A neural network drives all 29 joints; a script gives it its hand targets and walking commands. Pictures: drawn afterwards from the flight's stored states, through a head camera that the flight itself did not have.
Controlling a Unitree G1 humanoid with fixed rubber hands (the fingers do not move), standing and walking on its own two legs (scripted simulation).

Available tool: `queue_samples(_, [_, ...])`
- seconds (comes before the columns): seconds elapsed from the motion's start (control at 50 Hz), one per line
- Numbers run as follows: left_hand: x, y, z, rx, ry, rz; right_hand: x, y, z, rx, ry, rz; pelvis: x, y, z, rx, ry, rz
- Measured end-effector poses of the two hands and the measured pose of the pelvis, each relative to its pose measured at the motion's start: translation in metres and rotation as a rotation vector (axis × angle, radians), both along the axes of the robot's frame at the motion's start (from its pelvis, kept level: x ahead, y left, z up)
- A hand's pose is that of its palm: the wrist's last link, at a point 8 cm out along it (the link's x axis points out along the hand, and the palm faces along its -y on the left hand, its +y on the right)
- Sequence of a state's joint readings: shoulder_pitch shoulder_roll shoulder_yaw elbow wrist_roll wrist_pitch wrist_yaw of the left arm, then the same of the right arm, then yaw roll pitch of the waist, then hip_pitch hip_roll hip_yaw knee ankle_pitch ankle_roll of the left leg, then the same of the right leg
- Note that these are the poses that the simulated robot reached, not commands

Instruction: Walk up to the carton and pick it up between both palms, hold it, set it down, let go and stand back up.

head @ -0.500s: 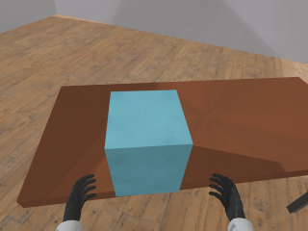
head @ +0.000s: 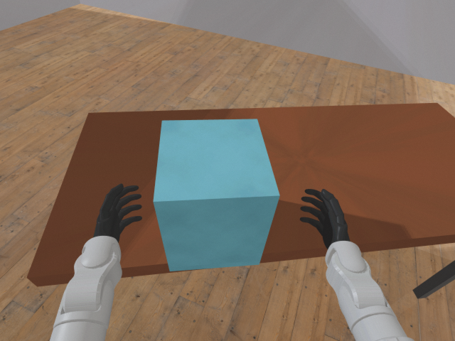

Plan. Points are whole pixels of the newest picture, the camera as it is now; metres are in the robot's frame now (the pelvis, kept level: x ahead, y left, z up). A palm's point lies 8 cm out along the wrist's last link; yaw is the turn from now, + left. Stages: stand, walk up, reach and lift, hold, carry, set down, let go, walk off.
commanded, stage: reach and lift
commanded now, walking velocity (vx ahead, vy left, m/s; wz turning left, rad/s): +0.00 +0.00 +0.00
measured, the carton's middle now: (212, 196) +0.42 +0.06 +0.01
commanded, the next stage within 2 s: none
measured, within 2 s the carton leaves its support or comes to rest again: neither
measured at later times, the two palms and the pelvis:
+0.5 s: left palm (109, 183) +0.35 +0.23 +0.11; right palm (325, 179) +0.40 -0.15 +0.10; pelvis -0.01 -0.01 +0.00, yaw +1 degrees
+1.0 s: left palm (109, 139) +0.41 +0.24 +0.16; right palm (323, 142) +0.45 -0.14 +0.15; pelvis +0.00 +0.00 +0.00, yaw +2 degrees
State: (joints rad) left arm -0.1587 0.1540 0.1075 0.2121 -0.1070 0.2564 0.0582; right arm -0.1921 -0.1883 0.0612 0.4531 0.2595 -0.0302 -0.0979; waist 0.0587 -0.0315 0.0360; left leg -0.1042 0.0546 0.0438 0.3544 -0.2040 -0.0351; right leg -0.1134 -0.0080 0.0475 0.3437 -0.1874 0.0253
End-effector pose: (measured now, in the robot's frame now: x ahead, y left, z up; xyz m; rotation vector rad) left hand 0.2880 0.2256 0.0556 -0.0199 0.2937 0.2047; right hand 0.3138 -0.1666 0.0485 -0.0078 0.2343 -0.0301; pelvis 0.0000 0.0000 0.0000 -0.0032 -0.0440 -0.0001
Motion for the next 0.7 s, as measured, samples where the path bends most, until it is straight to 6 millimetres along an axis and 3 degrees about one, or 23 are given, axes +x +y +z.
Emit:
queue_samples(0.22, [0.024,-0.002,0.011,-0.014,0.037,0.013,0.035,0.012,0.010,0.017,0.026,0.029,-0.012,-0.002,-0.001,0.001,0.074,-0.003])
queue_samples(0.46, [0.059,0.007,0.047,-0.004,-0.006,0.009,0.080,0.015,0.049,0.008,-0.012,0.024,-0.007,-0.009,-0.002,-0.008,0.111,0.018])
queue_samples(0.7, [0.086,0.012,0.065,0.009,0.013,0.000,0.106,0.014,0.071,0.014,0.016,0.014,-0.001,-0.009,-0.002,-0.015,0.130,0.027])
